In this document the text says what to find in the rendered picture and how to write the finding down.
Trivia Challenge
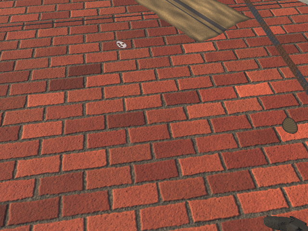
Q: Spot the right robot hand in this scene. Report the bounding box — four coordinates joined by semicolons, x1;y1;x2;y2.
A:
264;216;308;231

